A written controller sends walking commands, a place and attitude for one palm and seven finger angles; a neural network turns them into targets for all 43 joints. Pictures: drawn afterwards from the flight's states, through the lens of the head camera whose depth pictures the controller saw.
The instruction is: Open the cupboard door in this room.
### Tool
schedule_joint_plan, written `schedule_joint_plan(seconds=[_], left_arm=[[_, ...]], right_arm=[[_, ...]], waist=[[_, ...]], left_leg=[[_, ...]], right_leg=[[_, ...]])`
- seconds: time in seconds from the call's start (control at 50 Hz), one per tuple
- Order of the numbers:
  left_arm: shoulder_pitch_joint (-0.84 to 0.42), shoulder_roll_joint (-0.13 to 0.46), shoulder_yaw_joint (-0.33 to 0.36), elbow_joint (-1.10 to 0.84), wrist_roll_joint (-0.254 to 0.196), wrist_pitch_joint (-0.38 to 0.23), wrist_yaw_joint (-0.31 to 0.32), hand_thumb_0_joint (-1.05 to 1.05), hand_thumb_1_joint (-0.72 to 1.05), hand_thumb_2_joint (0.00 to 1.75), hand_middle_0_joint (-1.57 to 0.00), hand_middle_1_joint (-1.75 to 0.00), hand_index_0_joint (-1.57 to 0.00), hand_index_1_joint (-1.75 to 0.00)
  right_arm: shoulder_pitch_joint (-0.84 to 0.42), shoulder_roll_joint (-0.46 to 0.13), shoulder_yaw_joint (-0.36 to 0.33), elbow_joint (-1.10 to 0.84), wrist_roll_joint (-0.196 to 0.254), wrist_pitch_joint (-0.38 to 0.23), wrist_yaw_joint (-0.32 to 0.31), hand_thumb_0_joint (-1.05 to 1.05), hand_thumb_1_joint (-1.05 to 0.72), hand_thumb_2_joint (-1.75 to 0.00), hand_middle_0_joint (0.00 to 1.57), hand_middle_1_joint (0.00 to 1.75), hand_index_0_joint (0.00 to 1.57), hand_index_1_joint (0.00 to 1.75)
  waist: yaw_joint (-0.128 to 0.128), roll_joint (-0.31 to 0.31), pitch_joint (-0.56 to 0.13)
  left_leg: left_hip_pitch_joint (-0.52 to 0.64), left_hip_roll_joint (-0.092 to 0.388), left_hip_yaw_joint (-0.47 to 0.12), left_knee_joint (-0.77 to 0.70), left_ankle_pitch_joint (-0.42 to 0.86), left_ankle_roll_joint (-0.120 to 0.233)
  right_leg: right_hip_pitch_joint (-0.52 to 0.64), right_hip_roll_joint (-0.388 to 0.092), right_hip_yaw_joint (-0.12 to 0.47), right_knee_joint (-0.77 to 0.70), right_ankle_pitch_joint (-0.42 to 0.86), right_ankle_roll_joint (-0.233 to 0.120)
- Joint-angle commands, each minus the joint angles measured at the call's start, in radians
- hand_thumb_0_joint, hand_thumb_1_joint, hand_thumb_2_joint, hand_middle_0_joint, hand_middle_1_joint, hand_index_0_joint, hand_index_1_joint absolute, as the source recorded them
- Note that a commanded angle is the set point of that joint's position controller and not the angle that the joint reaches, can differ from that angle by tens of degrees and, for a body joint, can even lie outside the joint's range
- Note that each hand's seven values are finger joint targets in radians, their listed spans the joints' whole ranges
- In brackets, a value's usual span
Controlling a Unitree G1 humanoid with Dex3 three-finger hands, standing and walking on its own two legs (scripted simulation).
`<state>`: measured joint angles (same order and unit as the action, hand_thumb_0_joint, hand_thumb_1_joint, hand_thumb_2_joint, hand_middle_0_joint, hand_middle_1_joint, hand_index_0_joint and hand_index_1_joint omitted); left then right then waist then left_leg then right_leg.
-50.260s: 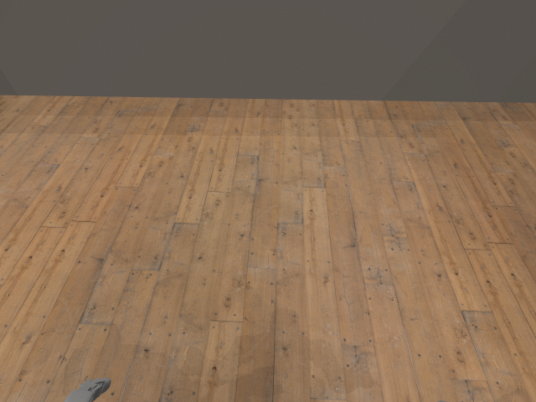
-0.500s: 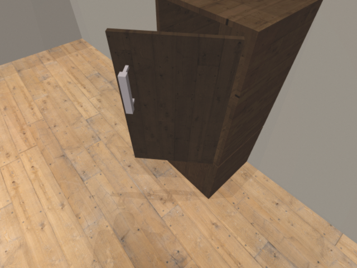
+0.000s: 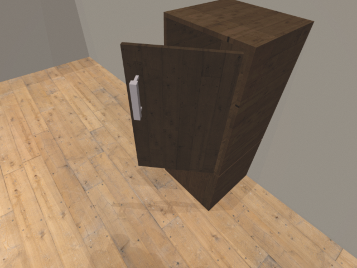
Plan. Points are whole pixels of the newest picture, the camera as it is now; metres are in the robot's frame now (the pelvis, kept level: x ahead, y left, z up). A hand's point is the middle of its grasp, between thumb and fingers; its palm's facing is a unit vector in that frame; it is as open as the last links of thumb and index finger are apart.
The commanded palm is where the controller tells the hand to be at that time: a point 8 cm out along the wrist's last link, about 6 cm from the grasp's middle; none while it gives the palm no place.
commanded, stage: look again from close up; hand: left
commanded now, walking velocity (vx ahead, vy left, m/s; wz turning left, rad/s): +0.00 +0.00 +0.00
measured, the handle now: (137, 98) +0.63 +0.18 +0.04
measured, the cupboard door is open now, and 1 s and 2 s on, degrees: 42 42 42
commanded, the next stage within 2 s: shuffle to correct the standing spot in 0.18 s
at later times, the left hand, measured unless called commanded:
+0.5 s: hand out of the picture -0.02 +0.19 -0.18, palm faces +0.01 -0.99 -0.16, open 7.4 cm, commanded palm none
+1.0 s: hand out of the picture +0.06 +0.17 -0.18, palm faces +0.06 -0.99 -0.14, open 7.4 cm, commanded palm none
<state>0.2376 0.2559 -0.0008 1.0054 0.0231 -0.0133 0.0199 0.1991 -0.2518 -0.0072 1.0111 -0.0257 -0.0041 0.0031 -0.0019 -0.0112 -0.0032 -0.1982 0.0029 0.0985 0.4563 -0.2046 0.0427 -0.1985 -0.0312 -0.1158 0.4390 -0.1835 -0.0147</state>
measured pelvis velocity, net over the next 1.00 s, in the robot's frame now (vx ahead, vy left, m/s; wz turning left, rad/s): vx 0.08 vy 0.03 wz -0.01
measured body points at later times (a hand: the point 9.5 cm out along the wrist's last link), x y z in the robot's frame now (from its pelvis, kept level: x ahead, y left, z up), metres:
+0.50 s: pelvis +0.01 +0.02 +0.00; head +0.00 +0.03 +0.45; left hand -0.02 +0.24 -0.16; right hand -0.01 -0.20 -0.15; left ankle +0.03 +0.09 -0.74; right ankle +0.04 -0.11 -0.74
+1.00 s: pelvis +0.08 +0.03 +0.00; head +0.10 +0.04 +0.45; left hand +0.06 +0.22 -0.16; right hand +0.08 -0.20 -0.15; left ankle +0.04 +0.09 -0.73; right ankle +0.04 -0.11 -0.73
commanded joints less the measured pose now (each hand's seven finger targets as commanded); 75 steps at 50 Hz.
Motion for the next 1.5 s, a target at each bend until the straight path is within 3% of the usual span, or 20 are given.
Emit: schedule_joint_plan(seconds=[0.0, 0.3, 0.38, 0.58, 0.68, 0.72, 0.76, 0.78, 0.82, 0.88, 1.06, 1.12, 1.14, 1.16, 1.18, 1.2, 1.22, 1.26, 1.4, 1.48], left_arm=[[0.014, 0.144, 0.033, -0.045, -0.001, -0.011, 0.004, 0.0, 0.9, 0.9, -0.2, -0.3, -0.2, -0.3], [0.129, 0.015, 0.008, 0.046, -0.001, 0.003, 0.014, 0.0, 0.9, 0.9, -0.2, -0.3, -0.2, -0.3], [0.171, -0.005, 0.017, 0.055, 0.01, 0.013, 0.009, 0.0, 0.9, 0.9, -0.2, -0.3, -0.2, -0.3], [0.261, -0.074, 0.031, 0.064, 0.009, -0.003, -0.002, 0.0, 0.9, 0.9, -0.2, -0.3, -0.2, -0.3], [0.333, -0.045, 0.049, 0.087, 0.002, -0.02, 0.01, 0.0, 0.9, 0.9, -0.2, -0.3, -0.2, -0.3], [0.347, -0.037, 0.053, 0.092, -0.003, -0.021, 0.021, 0.0, 0.9, 0.9, -0.2, -0.3, -0.2, -0.3], [0.286, -0.065, 0.042, 0.08, -0.004, -0.023, 0.026, 0.0, 0.9, 0.9, -0.2, -0.3, -0.2, -0.3], [0.268, -0.087, 0.033, 0.078, -0.003, -0.023, 0.028, 0.0, 0.9, 0.9, -0.2, -0.3, -0.2, -0.3], [0.282, -0.097, 0.026, 0.076, -0.006, -0.017, 0.044, 0.0, 0.9, 0.9, -0.2, -0.3, -0.2, -0.3], [0.275, -0.067, 0.037, 0.058, -0.008, 0.002, 0.056, 0.0, 0.9, 0.9, -0.2, -0.3, -0.2, -0.3], [0.179, -0.078, 0.056, -0.018, 0.002, 0.031, 0.036, 0.0, 0.9, 0.9, -0.2, -0.3, -0.2, -0.3], [0.183, -0.054, 0.055, -0.022, 0.001, 0.02, 0.034, 0.0, 0.9, 0.9, -0.2, -0.3, -0.2, -0.3], [0.206, 0.039, 0.048, 0.001, -0.004, 0.008, 0.066, 0.0, 0.9, 0.9, -0.2, -0.3, -0.2, -0.3], [0.165, 0.037, 0.05, -0.053, -0.005, -0.006, 0.06, 0.0, 0.9, 0.9, -0.2, -0.3, -0.2, -0.3], [0.111, 0.038, 0.046, -0.066, -0.005, -0.009, 0.053, 0.0, 0.9, 0.9, -0.2, -0.3, -0.2, -0.3], [0.07, 0.037, 0.036, -0.072, -0.006, -0.011, 0.049, 0.0, 0.9, 0.9, -0.2, -0.3, -0.2, -0.3], [0.065, 0.022, 0.031, -0.081, -0.008, -0.012, 0.046, 0.0, 0.9, 0.9, -0.2, -0.3, -0.2, -0.3], [0.087, 0.007, 0.025, -0.074, -0.014, -0.009, 0.04, 0.0, 0.9, 0.9, -0.2, -0.3, -0.2, -0.3], [0.045, 0.01, 0.004, -0.045, -0.005, 0.009, 0.019, 0.0, 0.9, 0.9, -0.2, -0.3, -0.2, -0.3], [0.067, 0.014, 0.008, -0.045, -0.001, 0.009, 0.016, 0.0, 0.9, 0.9, -0.2, -0.3, -0.2, -0.3]], right_arm=[[0.0, -0.153, -0.032, -0.035, 0.004, -0.021, -0.01, 0.0, -0.9, -0.9, 0.2, 0.3, 0.2, 0.3], [0.105, -0.05, -0.014, 0.066, 0.008, -0.009, -0.014, 0.0, -0.9, -0.9, 0.2, 0.3, 0.2, 0.3], [0.134, -0.06, -0.027, 0.074, 0.004, 0.005, -0.018, 0.0, -0.9, -0.9, 0.2, 0.3, 0.2, 0.3], [0.17, -0.021, -0.042, 0.075, 0.012, -0.018, -0.03, 0.0, -0.9, -0.9, 0.2, 0.3, 0.2, 0.3], [0.174, 0.064, -0.028, 0.058, 0.016, -0.032, -0.028, 0.0, -0.9, -0.9, 0.2, 0.3, 0.2, 0.3], [0.156, 0.089, -0.02, 0.052, 0.017, -0.031, -0.029, 0.0, -0.9, -0.9, 0.2, 0.3, 0.2, 0.3], [0.192, 0.108, -0.008, 0.076, 0.02, -0.033, -0.036, 0.0, -0.9, -0.9, 0.2, 0.3, 0.2, 0.3], [0.225, 0.095, -0.008, 0.1, 0.022, -0.039, -0.042, 0.0, -0.9, -0.9, 0.2, 0.3, 0.2, 0.3], [0.248, 0.047, -0.018, 0.121, 0.027, -0.042, -0.061, 0.0, -0.9, -0.9, 0.2, 0.3, 0.2, 0.3], [0.23, 0.021, -0.031, 0.1, 0.031, -0.023, -0.073, 0.0, -0.9, -0.9, 0.2, 0.3, 0.2, 0.3], [0.138, -0.006, -0.061, 0.033, 0.011, 0.0, -0.063, 0.0, -0.9, -0.9, 0.2, 0.3, 0.2, 0.3], [0.14, 0.006, -0.057, 0.032, 0.013, -0.004, -0.063, 0.0, -0.9, -0.9, 0.2, 0.3, 0.2, 0.3], [0.047, -0.051, -0.059, -0.053, 0.043, -0.015, -0.05, 0.0, -0.9, -0.9, 0.2, 0.3, 0.2, 0.3], [0.08, -0.008, -0.053, -0.082, 0.026, -0.01, -0.029, 0.0, -0.9, -0.9, 0.2, 0.3, 0.2, 0.3], [0.08, 0.013, -0.046, -0.082, 0.027, -0.006, -0.028, 0.0, -0.9, -0.9, 0.2, 0.3, 0.2, 0.3], [0.105, 0.026, -0.04, -0.062, 0.023, -0.009, -0.021, 0.0, -0.9, -0.9, 0.2, 0.3, 0.2, 0.3], [0.114, 0.021, -0.035, -0.052, 0.011, -0.019, -0.016, 0.0, -0.9, -0.9, 0.2, 0.3, 0.2, 0.3], [0.11, -0.017, -0.03, -0.057, 0.006, -0.024, -0.028, 0.0, -0.9, -0.9, 0.2, 0.3, 0.2, 0.3], [0.076, -0.034, -0.015, -0.069, 0.01, -0.01, -0.019, 0.0, -0.9, -0.9, 0.2, 0.3, 0.2, 0.3], [0.086, -0.046, -0.015, -0.055, 0.004, -0.008, -0.013, 0.0, -0.9, -0.9, 0.2, 0.3, 0.2, 0.3]], waist=[[0.002, 0.025, 0.074], [0.003, 0.028, 0.06], [0.006, 0.047, 0.112], [0.011, 0.038, 0.173], [0.019, -0.163, 0.166], [0.015, -0.186, 0.145], [-0.02, -0.077, 0.111], [-0.027, 0.023, 0.073], [-0.01, 0.136, 0.019], [-0.001, 0.128, 0.011], [0.01, 0.049, 0.069], [0.008, 0.027, 0.0], [0.028, -0.106, -0.042], [0.004, -0.197, -0.059], [-0.016, -0.146, -0.088], [-0.035, -0.077, -0.114], [-0.021, 0.108, -0.102], [-0.004, 0.216, -0.072], [-0.002, -0.002, 0.173], [0.003, -0.001, 0.15]], left_leg=[[-0.099, 0.109, -0.156, -0.173, -0.172, -0.005], [-0.107, 0.122, -0.165, -0.234, -0.272, -0.014], [-0.152, 0.142, -0.191, -0.264, -0.463, 0.009], [-0.148, 0.167, -0.202, -0.213, -0.435, 0.045], [-0.208, 0.042, -0.029, 0.074, -0.214, 0.01], [-0.212, 0.032, 0.008, 0.163, -0.143, -0.01], [-0.059, 0.063, -0.025, 0.043, 0.033, -0.018], [0.04, 0.1, -0.06, -0.018, 0.297, -0.013], [0.125, 0.156, -0.086, 0.037, 0.831, 0.002], [0.165, 0.174, -0.093, 0.051, 1.028, 0.004], [0.064, 0.217, -0.138, -0.024, 0.59, 0.065], [0.055, 0.158, -0.106, 0.031, 0.555, 0.019], [0.047, 0.159, -0.069, 0.233, 0.592, -0.016], [-0.069, 0.084, -0.064, 0.213, 0.08, -0.02], [-0.062, 0.063, -0.054, 0.119, -0.116, -0.021], [-0.009, 0.065, -0.054, 0.027, -0.041, -0.019], [0.044, 0.086, -0.077, 0.009, 0.165, -0.012], [0.055, 0.17, -0.165, -0.009, 0.46, 0.032], [-0.12, 0.113, -0.166, -0.162, -0.227, 0.015], [-0.128, 0.111, -0.167, -0.198, -0.314, 0.016]], right_leg=[[-0.021, -0.1, 0.151, -0.128, -0.144, -0.017], [0.019, -0.089, 0.111, -0.11, -0.137, 0.006], [-0.026, -0.052, 0.082, -0.051, -0.272, 0.007], [-0.054, -0.041, 0.095, 0.006, -0.209, -0.026], [0.009, -0.159, 0.298, -0.121, -0.252, -0.103], [0.029, -0.228, 0.355, -0.153, -0.096, -0.138], [-0.025, -0.175, 0.234, -0.06, 0.209, -0.104], [-0.031, -0.112, 0.143, 0.03, 0.37, -0.056], [0.013, -0.075, 0.1, 0.052, 0.379, -0.003], [0.003, -0.065, 0.073, 0.093, 0.311, 0.005], [-0.039, -0.039, 0.094, 0.124, 0.035, 0.006], [0.04, -0.081, 0.142, 0.09, 0.394, -0.015], [0.003, -0.118, 0.147, 0.006, 0.629, 0.011], [0.095, -0.162, 0.201, 0.041, 0.618, -0.043], [0.094, -0.186, 0.218, 0.068, 0.543, -0.071], [0.073, -0.164, 0.188, 0.096, 0.426, -0.073], [0.04, -0.115, 0.15, 0.133, 0.316, -0.055], [-0.001, -0.036, 0.106, 0.126, 0.065, -0.026], [-0.09, -0.046, 0.161, -0.028, -0.171, -0.028], [-0.093, -0.042, 0.163, -0.038, -0.227, -0.023]])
